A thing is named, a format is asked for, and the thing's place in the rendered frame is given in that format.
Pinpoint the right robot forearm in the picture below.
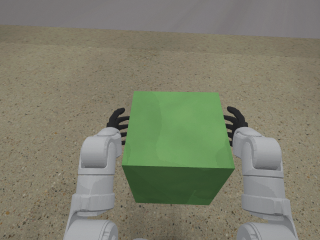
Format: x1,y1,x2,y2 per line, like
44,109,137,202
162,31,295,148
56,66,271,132
232,127,299,240

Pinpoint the robot left upper arm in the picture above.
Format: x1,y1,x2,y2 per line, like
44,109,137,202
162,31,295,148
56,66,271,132
64,219,118,240

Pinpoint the robot right upper arm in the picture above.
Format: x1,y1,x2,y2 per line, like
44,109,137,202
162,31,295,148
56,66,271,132
236,222,297,240

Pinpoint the left robot hand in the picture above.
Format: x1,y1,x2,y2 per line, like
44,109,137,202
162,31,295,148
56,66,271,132
106,107,130,145

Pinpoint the right robot hand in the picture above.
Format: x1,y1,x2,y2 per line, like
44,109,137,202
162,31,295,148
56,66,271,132
223,106,248,147

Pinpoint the carton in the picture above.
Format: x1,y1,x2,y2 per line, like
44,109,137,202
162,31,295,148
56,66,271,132
121,91,235,206

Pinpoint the left robot forearm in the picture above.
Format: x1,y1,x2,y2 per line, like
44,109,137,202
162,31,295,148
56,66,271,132
63,127,122,240

